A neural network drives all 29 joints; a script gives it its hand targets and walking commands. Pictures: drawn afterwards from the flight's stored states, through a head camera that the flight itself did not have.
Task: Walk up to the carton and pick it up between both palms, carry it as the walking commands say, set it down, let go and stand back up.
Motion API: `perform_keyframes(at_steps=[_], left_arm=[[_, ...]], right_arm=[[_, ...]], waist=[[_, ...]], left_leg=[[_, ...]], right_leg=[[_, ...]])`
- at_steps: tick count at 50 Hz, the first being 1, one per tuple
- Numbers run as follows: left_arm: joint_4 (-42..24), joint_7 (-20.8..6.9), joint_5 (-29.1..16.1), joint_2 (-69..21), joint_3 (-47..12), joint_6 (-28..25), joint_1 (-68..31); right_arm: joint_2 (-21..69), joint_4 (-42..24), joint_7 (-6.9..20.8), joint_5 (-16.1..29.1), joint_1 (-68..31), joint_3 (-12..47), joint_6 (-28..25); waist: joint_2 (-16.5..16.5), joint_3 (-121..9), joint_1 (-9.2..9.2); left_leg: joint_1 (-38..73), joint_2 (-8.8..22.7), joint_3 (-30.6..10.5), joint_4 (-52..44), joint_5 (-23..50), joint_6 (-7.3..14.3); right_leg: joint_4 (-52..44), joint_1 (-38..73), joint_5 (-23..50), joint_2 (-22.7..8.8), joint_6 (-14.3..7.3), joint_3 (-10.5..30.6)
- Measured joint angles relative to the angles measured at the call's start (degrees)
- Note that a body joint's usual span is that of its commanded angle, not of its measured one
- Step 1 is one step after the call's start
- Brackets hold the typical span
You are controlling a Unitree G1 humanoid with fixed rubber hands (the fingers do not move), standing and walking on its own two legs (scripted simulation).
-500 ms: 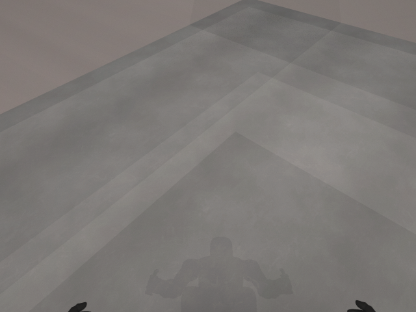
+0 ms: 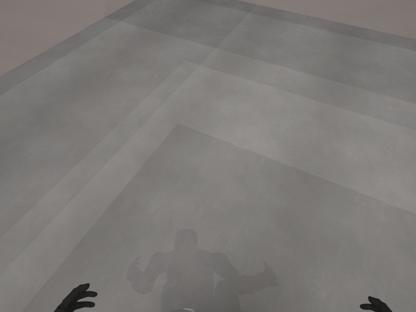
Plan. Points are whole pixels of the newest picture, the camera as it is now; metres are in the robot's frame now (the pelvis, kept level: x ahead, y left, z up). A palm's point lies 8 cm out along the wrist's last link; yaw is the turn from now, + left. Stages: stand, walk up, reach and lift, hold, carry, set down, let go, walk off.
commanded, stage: walk up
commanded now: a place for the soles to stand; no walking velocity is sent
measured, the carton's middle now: out of the picture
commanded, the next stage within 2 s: none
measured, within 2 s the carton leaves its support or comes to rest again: neither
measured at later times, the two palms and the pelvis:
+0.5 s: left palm (174, 225) +0.29 +0.12 -0.05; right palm out of the picture -0.04 -0.47 -0.09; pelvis +0.01 -0.11 +0.00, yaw -25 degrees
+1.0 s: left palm (276, 212) +0.36 -0.11 -0.08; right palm out of the picture -0.17 -0.50 -0.02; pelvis +0.05 -0.20 +0.02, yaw -53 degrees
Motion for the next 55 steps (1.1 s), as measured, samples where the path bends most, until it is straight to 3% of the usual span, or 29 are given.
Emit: perform_keyframes(at_steps=[2, 4, 9, 15, 20, 24, 25, 26, 28, 31, 34, 38, 40, 41, 42, 44, 50, 55], left_arm=[[1.61, 0.15, 0.18, -0.27, 0.35, 0.60, 0.41], [2.55, -0.09, 0.66, -0.23, 0.70, 0.90, 1.57], [3.36, -1.89, 1.37, 2.08, 1.90, 0.62, 2.19], [1.98, -3.13, 1.03, 4.93, 3.45, 0.51, -0.09], [0.68, -3.61, 0.72, 4.89, 3.61, -0.11, -2.82], [0.49, -2.92, 0.92, 4.21, 3.51, -1.23, -4.09], [0.85, -2.51, 1.17, 2.86, 3.41, -1.57, -4.50], [0.77, -2.20, 1.36, 1.68, 3.06, -1.82, -4.47], [-0.30, -1.68, 0.95, 0.00, 2.31, -1.82, -3.72], [-2.08, -1.24, 0.55, -0.75, 1.81, -1.63, -2.48], [-3.24, -1.19, 0.62, -0.47, 1.84, -1.38, -1.20], [-4.00, -1.59, 1.09, 0.01, 2.25, -0.99, 0.59], [-4.25, -1.83, 1.08, 0.38, 2.19, -0.75, 1.29], [-4.34, -1.87, 0.96, 0.41, 2.16, -0.70, 1.55], [-3.92, -1.76, 0.95, 0.40, 2.25, -0.68, 1.43], [-2.63, -1.51, 1.48, 0.33, 2.42, -0.61, 1.28], [-0.18, -4.18, 1.72, 1.87, 2.09, -0.44, 1.67], [0.17, -5.33, 0.56, 4.04, 2.74, -0.09, 0.46]], right_arm=[[1.34, 0.04, -0.71, -0.79, 0.60, 0.28, 0.17], [2.00, -0.37, -1.15, -0.66, 0.71, 0.52, 0.44], [1.73, -0.60, -1.63, -0.43, 0.44, -1.29, -0.04], [0.46, -0.68, -0.61, -0.72, -0.81, -2.49, -0.60], [-1.06, -0.66, 0.63, -1.17, -1.09, -3.14, -1.13], [-2.69, 0.01, 1.27, -0.52, -0.58, -3.55, -0.56], [-3.64, 0.48, 1.26, -0.14, -0.67, -3.79, -0.12], [-4.30, 0.78, 1.12, 0.20, -0.62, -3.88, 0.31], [-4.79, 1.30, 0.58, 0.65, -0.67, -3.40, 0.64], [-3.78, 2.10, -0.03, 1.34, -1.03, -2.48, -0.02], [-2.02, 2.19, -0.41, 1.05, -0.44, -1.71, -0.45], [0.04, 2.67, -0.75, 0.49, 1.57, -1.26, -0.93], [0.56, 2.67, -1.04, 0.04, 3.20, -1.32, -1.60], [0.41, 2.41, -1.25, -0.38, 4.13, -1.49, -1.95], [0.46, 2.35, -1.52, -0.78, 4.46, -1.76, -2.10], [0.61, 2.23, -2.08, -0.71, 3.55, -2.02, -2.11], [-0.90, -0.64, -2.15, -0.26, 1.91, -3.50, -3.32], [-1.76, -0.44, -1.28, -0.22, 3.15, -4.28, -3.11]], waist=[[-2.07, -0.60, -1.45], [-3.25, -1.35, -2.54], [-4.55, -2.55, -4.59], [-4.99, -2.88, -4.35], [-3.67, -2.26, -4.45], [-1.85, -2.42, -4.51], [0.51, -1.93, -4.29], [2.14, -1.71, -4.03], [3.85, -1.21, -3.32], [4.47, 0.62, -1.41], [4.24, 2.10, -0.04], [3.08, 1.69, 0.39], [2.21, 0.49, -0.08], [2.13, -0.39, -0.67], [1.19, -0.96, -1.34], [-1.48, -1.33, -1.71], [-3.91, -2.29, -4.34], [-4.64, -3.77, -4.74]], left_leg=[[1.64, 0.19, 1.96, -1.56, 1.98, 1.90], [4.36, 1.53, 4.47, -4.94, 2.13, 1.69], [9.64, 3.95, 9.07, -11.89, 4.26, 0.45], [10.90, 6.94, 14.40, -12.28, 3.44, -1.44], [10.99, 10.26, 17.93, -9.88, 1.62, -3.69], [9.43, 14.24, 19.51, -2.57, -2.71, -5.62], [8.37, 15.77, 17.29, 0.65, -5.18, -4.58], [6.53, 15.33, 13.69, 4.85, -9.23, -3.61], [2.00, 11.61, 6.75, 12.78, -15.45, -3.27], [-2.87, 7.54, 3.07, 16.29, -14.09, -3.64], [-5.48, 4.66, 1.18, 13.49, -9.93, -3.76], [-4.80, 1.85, 1.02, 6.22, -5.39, -3.41], [-1.51, 0.79, 1.05, -0.94, -1.40, -2.59], [0.15, 0.83, 0.37, -4.48, 2.61, -0.84], [0.66, 0.99, 0.87, -5.08, 6.72, 1.06], [2.71, 1.72, 4.19, -5.98, 6.39, 2.53], [10.59, 5.72, 11.11, -11.70, 4.88, 0.52], [14.09, 8.58, 15.11, -12.75, 3.31, -1.66]], right_leg=[[8.36, -2.70, -4.99, 0.30, 0.49, 1.46], [16.27, -5.49, -4.56, 0.43, 1.81, 1.96], [25.49, -8.39, 1.65, -5.85, 3.74, 0.08], [20.08, -8.25, 0.78, -13.24, 4.27, 0.11], [10.25, -4.78, -1.16, -15.32, 2.88, -2.42], [1.71, -0.39, -2.33, -13.30, 1.10, -4.74], [2.04, -0.19, -2.40, -11.43, 1.59, -5.11], [2.08, -0.18, -2.37, -10.06, 2.00, -4.95], [-0.09, 0.39, -1.22, -8.20, 1.81, -3.87], [-4.51, 2.18, 1.36, -5.42, 0.49, -1.43], [-7.60, 4.47, 2.81, -2.51, -0.33, 0.52], [-9.15, 7.50, 2.67, 1.26, -1.53, 2.49], [-7.60, 8.16, 1.17, 3.11, -1.97, 3.15], [-5.41, 7.69, -0.78, 4.10, -2.06, 2.86], [-1.60, 6.34, -3.89, 3.86, -1.75, 2.28], [8.85, 1.92, -5.61, 2.29, -0.28, 2.01], [21.55, -5.50, -0.11, -6.34, 1.91, -1.79], [18.75, -6.92, 1.94, -12.47, 2.35, -1.54]])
